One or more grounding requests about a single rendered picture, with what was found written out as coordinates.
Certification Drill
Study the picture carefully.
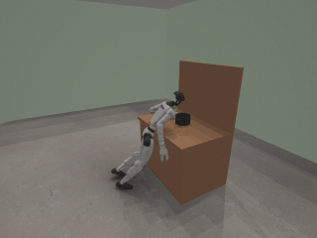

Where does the robot right shin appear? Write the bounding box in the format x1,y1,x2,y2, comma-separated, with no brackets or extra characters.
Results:
120,163,142,184

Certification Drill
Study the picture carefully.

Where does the robot right thigh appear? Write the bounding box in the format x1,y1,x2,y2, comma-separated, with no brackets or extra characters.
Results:
134,135,154,168

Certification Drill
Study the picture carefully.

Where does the robot right upper arm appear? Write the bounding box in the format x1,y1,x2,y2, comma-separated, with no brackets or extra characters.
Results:
156,108,175,128

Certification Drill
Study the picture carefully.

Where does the pot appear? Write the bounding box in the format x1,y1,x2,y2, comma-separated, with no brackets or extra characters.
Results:
175,112,191,126

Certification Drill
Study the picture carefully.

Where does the table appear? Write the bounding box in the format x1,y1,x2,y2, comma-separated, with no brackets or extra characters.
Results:
138,60,244,205

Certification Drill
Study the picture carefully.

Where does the right robot forearm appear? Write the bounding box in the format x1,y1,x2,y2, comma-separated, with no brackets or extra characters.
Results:
157,124,165,148

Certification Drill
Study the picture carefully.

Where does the robot left upper arm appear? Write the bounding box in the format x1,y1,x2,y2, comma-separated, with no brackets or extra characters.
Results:
149,101,166,114

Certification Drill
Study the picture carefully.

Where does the right robot hand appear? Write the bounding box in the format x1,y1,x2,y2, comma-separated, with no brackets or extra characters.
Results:
159,147,168,162

